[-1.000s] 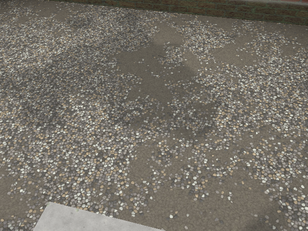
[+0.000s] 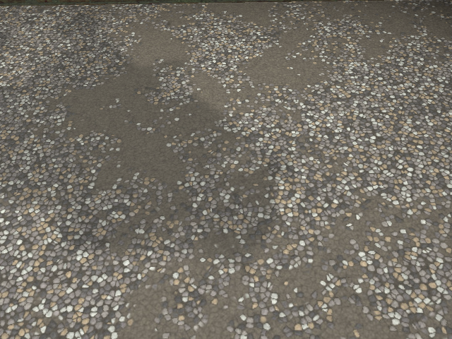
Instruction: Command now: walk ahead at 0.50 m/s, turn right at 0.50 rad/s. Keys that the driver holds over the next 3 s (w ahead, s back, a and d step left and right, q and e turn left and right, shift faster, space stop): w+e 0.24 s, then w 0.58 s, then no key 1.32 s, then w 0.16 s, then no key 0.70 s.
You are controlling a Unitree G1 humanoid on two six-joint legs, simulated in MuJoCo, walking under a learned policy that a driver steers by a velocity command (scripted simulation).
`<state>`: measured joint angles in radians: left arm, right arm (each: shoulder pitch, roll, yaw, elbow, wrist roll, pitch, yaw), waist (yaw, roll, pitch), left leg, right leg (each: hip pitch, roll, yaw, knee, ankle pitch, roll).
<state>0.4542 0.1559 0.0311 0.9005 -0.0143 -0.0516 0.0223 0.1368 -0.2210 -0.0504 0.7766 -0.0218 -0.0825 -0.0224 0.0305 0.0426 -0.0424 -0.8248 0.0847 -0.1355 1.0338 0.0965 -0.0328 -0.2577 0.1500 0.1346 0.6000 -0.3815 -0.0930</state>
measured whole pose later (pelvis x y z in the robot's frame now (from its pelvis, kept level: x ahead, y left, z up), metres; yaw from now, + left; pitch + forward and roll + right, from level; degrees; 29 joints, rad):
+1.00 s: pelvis +0.57 +0.00 -0.15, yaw -13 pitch +3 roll -1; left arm 0.29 0.23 0.05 0.86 0.01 -0.07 -0.01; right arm 0.15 -0.27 -0.07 0.80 -0.01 -0.07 -0.02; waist 0.04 0.03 0.02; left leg -0.65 0.08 -0.07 0.80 -0.12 -0.02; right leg -0.18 0.08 0.01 0.30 -0.16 -0.07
